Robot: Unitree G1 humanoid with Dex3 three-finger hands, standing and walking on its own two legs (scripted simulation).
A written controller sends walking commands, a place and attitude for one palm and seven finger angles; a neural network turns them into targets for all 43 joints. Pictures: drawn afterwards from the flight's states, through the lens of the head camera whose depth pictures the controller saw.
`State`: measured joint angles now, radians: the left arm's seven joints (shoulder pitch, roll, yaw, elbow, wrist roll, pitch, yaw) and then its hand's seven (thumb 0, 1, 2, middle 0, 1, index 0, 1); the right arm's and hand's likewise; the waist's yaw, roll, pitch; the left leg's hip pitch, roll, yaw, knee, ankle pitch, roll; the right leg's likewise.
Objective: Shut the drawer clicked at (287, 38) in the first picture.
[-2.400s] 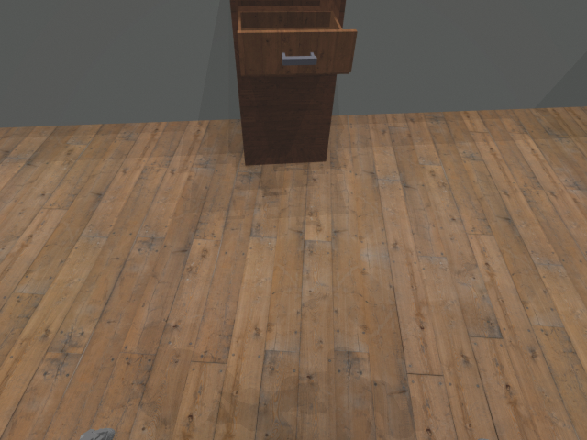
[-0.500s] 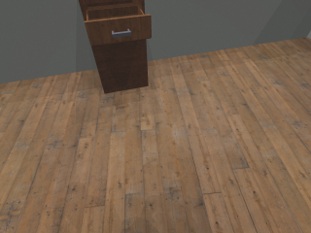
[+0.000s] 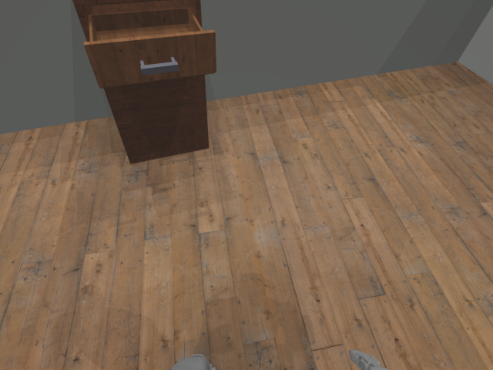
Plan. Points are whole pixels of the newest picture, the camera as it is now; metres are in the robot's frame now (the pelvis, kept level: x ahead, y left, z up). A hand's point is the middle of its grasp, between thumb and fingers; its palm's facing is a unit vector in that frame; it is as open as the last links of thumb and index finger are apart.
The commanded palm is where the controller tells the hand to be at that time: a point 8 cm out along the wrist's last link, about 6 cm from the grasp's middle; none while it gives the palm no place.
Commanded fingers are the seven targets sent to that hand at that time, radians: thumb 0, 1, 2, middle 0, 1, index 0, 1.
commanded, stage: walk to a spot facing it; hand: left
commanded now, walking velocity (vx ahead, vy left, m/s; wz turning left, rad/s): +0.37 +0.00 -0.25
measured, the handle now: (158, 64) +0.94 +0.38 -0.03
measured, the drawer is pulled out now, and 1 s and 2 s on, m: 0.30 0.30 0.30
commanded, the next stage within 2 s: turn to face it in 0.84 s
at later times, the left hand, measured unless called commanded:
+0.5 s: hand (208, 255) +0.36 +0.12 -0.15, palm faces -0.20 -0.96 -0.20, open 7.4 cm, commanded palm none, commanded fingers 0.00 0.90 0.90 -0.20 -0.30 -0.20 -0.30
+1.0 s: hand (199, 261) +0.36 +0.14 -0.18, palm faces -0.02 -0.99 -0.12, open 7.3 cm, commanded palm none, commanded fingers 0.00 0.90 0.90 -0.20 -0.30 -0.20 -0.30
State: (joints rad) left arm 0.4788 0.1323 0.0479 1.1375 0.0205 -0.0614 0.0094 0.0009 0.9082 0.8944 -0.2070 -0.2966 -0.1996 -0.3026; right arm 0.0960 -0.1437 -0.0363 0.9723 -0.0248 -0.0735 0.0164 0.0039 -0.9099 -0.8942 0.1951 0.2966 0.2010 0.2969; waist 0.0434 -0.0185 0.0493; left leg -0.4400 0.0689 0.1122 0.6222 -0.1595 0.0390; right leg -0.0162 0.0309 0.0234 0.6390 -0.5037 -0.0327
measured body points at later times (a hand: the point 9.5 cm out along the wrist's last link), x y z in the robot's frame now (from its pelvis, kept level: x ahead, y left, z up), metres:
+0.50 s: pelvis +0.21 -0.04 +0.00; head +0.24 -0.05 +0.45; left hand +0.37 +0.17 -0.13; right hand +0.07 -0.23 -0.15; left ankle +0.10 +0.10 -0.70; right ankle +0.29 -0.14 -0.72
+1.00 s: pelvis +0.42 -0.03 +0.00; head +0.44 +0.00 +0.45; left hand +0.36 +0.19 -0.16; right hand +0.51 -0.29 -0.11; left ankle +0.51 +0.05 -0.72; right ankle +0.30 -0.14 -0.68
